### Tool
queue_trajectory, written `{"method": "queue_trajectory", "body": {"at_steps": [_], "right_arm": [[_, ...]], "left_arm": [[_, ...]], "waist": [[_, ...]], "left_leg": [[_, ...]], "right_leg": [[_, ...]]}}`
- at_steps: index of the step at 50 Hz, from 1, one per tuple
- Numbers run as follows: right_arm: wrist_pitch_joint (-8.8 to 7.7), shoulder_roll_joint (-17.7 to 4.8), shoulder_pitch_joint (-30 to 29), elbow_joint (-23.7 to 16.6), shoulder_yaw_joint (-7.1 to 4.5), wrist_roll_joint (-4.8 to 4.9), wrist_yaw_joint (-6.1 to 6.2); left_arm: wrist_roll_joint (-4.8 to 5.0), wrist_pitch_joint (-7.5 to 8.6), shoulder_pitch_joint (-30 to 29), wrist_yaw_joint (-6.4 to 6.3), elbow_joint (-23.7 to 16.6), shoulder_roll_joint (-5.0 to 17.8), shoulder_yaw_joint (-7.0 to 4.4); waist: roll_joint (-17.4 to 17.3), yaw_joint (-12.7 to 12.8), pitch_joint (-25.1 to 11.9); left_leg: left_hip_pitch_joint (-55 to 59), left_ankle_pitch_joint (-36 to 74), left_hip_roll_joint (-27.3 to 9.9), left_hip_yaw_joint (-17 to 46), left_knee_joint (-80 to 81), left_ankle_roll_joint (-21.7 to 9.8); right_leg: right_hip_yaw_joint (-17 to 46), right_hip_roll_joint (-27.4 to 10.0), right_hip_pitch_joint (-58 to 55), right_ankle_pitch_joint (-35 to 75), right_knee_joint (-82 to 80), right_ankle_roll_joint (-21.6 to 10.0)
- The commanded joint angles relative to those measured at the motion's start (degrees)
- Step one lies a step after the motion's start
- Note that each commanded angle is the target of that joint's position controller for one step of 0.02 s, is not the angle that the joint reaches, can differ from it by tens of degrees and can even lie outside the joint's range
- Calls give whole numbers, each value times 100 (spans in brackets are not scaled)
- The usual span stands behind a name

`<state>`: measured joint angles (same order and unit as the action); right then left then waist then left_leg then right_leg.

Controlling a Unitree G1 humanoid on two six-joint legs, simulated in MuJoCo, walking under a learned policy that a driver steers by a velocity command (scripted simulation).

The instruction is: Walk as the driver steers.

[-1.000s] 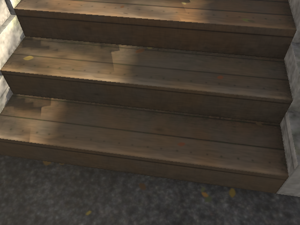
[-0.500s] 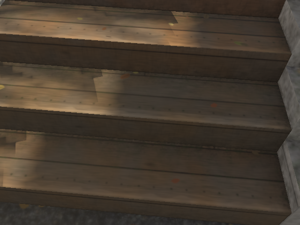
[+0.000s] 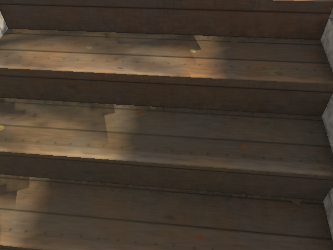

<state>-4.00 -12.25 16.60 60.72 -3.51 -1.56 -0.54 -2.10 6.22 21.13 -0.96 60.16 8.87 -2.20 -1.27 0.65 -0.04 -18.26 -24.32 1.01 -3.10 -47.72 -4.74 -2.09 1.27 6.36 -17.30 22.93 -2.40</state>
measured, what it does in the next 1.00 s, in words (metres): climbs: left foot, then right foot 0.16 m higher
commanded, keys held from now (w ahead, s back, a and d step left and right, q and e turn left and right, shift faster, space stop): w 1.00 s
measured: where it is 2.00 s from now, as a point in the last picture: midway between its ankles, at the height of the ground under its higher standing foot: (177, 73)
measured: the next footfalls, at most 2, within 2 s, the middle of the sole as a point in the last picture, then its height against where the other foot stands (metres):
left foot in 0.26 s outside the picture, level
right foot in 0.82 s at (211, 230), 0.16 m higher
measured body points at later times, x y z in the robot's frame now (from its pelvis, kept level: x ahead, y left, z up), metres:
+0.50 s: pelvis +0.20 +0.04 +0.00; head +0.20 +0.05 +0.44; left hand +0.29 +0.26 -0.15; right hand +0.15 -0.20 -0.15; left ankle +0.21 +0.10 -0.74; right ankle +0.20 -0.08 -0.56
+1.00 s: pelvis +0.46 -0.03 +0.11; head +0.46 -0.04 +0.56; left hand +0.50 +0.21 -0.04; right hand +0.57 -0.27 -0.02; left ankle +0.38 +0.11 -0.37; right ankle +0.49 -0.10 -0.58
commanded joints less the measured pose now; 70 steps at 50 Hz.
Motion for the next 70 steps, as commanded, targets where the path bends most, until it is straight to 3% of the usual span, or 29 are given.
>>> {"method": "queue_trajectory", "body": {"at_steps": [1,8,9,12,13,14,15,17,20,25,30,34,37,38,40,41,42,43,44,46,49,53,57,60,63,66,68,69,70], "right_arm": [[-93,-262,-784,-542,-35,-14,-100],[22,-93,-1637,-951,95,-6,-74],[30,-87,-1116,-787,84,3,-5],[-76,-369,287,-237,-68,-31,95],[-112,-581,1050,-26,-153,-138,128],[-130,-1235,1297,-33,-257,-228,152],[-5,-1545,1053,-39,-359,16,99],[7,-598,19,-324,-134,170,37],[-73,-105,213,-140,81,78,80],[-143,-157,1093,143,159,27,72],[-276,-221,1822,405,267,6,93],[-272,-264,1569,470,350,126,193],[-165,-359,1554,415,335,271,425],[-133,-234,1128,196,376,321,444],[-206,-958,1490,125,191,316,306],[-239,-1144,1124,54,63,420,187],[-318,-1076,1116,-55,3,333,121],[-368,-209,1189,-478,98,306,-109],[-350,-200,810,-674,21,-67,-209],[-252,243,-249,-1432,116,-187,-175],[-101,842,-322,-1841,369,-91,-8],[83,798,-648,-2060,502,-6,129],[37,952,-1987,-2638,596,77,273],[90,998,-3123,-3247,732,-4,182],[263,1083,-3169,-3318,768,23,-108],[265,772,-1416,-2708,578,243,35],[284,61,129,-2302,303,-12,112],[279,-259,537,-2012,143,-42,200],[470,-719,450,-1916,-101,66,232]], "left_arm": [[-9,-23,843,-21,88,614,-117],[162,103,324,5,-57,848,-118],[129,113,455,-39,0,805,-113],[189,107,136,-18,-79,765,-91],[173,95,61,11,-175,689,-54],[222,55,229,38,-428,103,77],[268,-57,956,17,-217,285,-13],[-51,-170,122,45,-310,509,-83],[-51,-291,-61,171,-497,284,-60],[-30,-499,-679,95,-871,-102,65],[-43,-494,-2694,-159,-2290,-381,366],[27,-502,-3102,-144,-2981,-371,557],[55,-677,-3174,-42,-3186,-510,721],[170,-659,-2602,-12,-2876,-641,763],[333,-577,-1129,-74,-2411,-91,496],[161,-477,-273,-37,-2175,272,349],[-79,-386,148,-19,-1963,828,103],[-56,-453,504,-118,-1519,1573,-125],[56,-554,204,-164,-1406,1553,-233],[94,-488,-650,-36,-945,671,-71],[-39,-161,-151,82,-14,-427,151],[66,91,-127,189,252,-195,155],[96,231,753,124,416,331,119],[166,135,1511,-30,660,148,141],[280,-22,1897,-286,525,296,51],[250,72,1619,-224,12,940,-41],[252,227,920,31,-305,1306,-204],[406,340,1002,256,-770,906,-193],[183,368,427,449,-908,931,-358]], "waist": [[417,94,329],[948,-63,401],[1194,-179,94],[591,-841,-283],[238,-1146,-535],[-1215,-859,-793],[-1569,-544,-1231],[-183,-296,-41],[-72,31,199],[-365,-102,209],[-103,-332,823],[347,-75,811],[-132,-241,467],[-112,46,-106],[-929,577,-1422],[-1186,1059,-1969],[-843,1090,-2315],[1707,861,-2284],[1264,652,-2122],[22,146,-237],[217,-334,145],[10,-623,565],[664,-187,479],[423,135,528],[481,388,-4],[1022,-475,-1420],[1447,-1296,-2298],[113,-1110,-2271],[-1040,-1276,-2363]], "left_leg": [[-2555,320,-418,222,-871,110],[-684,1643,-30,-294,1335,259],[-145,1610,45,-306,1169,157],[1364,1908,308,-425,1808,-162],[2406,1795,-187,76,2035,-277],[2939,2227,-2010,2551,2717,-673],[2728,1468,-2373,4056,3466,-1380],[1287,-761,-1911,2958,3673,-1191],[352,61,-1335,1875,3708,-814],[164,222,-1389,1762,3642,-1220],[1468,-502,-1964,2287,3732,-1102],[532,-303,-1298,1317,4190,-605],[555,2554,-1124,825,5163,-949],[408,5116,-932,97,4750,-884],[1533,10703,-1353,117,2712,-900],[2140,11261,-1523,96,1364,-726],[1734,9344,-1286,252,-254,-532],[-712,3018,137,390,-2789,-77],[-1726,1819,483,1513,-4934,-87],[-3375,2027,87,987,-6307,-233],[-4278,1763,153,1318,-7375,-551],[-4639,1775,23,955,-6127,-387],[-6457,629,-161,257,-7825,-385],[-6392,344,-543,-346,-6197,-387],[-4288,500,-566,-849,-3862,-453],[-1145,-169,462,-1318,-2309,-609],[202,-491,248,-127,-1070,-837],[1369,-1767,-1001,2596,258,-1439],[1199,-3200,-1715,5731,3205,-1814]], "right_leg": [[1779,-1788,-1665,2412,-1070,-937],[440,-1044,-212,4067,-1069,-524],[392,-1129,-223,4303,-737,-541],[178,-853,189,4894,1165,-407],[117,-640,1067,3655,2488,-344],[-235,82,2323,-282,4740,-151],[346,224,2796,-1051,6085,-212],[291,-344,3468,-337,6885,-226],[277,-594,3468,125,6999,-193],[-140,-391,4902,212,8580,-63],[433,-524,8381,-1016,11095,-308],[-40,-708,7442,-894,9101,-234],[-669,-705,5391,-1027,6790,-222],[-925,-461,3693,-841,5729,-414],[-1101,271,1922,-825,4862,-552],[-712,264,1426,-636,3872,-717],[915,-210,836,-1401,2950,-874],[4663,-1974,-277,-930,467,-1623],[6236,-2112,-78,-1123,-648,-1523],[4414,-1856,1207,-2458,-47,-1253],[2284,-1353,1622,-807,35,-700],[707,-970,2130,417,-482,-373],[910,-1410,631,868,-1113,-796],[722,-1080,235,383,-1593,-580],[336,-1218,-193,2567,-2704,-888],[-153,-1568,-737,10017,-647,-1004],[-124,-1563,-915,9517,1947,-751],[-27,-779,1511,7292,3818,-445],[261,491,2508,1237,6844,-232]]}}
Keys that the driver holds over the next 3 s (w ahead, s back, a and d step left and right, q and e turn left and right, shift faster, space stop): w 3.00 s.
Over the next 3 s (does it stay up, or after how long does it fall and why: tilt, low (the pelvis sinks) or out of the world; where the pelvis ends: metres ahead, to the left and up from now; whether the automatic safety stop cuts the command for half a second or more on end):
stays up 1.60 -0.02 0.77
